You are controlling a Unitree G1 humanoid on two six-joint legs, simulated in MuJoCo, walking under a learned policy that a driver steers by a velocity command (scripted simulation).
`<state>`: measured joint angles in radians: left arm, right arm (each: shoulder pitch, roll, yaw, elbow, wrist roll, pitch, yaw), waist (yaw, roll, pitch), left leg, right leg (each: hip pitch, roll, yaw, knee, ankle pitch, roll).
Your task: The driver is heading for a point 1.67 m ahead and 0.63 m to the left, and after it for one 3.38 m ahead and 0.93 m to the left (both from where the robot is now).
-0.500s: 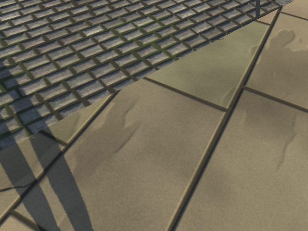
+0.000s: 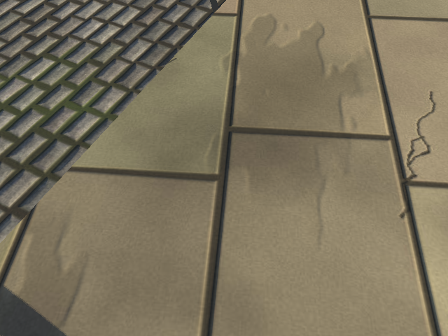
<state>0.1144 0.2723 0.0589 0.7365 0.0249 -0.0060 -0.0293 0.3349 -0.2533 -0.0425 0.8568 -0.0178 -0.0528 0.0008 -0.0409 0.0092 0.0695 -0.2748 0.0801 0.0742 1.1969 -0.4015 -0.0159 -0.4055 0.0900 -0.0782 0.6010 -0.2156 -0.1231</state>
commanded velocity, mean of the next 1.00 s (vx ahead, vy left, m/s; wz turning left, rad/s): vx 0.50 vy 0.00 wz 0.30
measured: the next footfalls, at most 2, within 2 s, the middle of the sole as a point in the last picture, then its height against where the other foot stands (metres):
left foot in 0.48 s outside the picture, level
right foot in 0.98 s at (224, 238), level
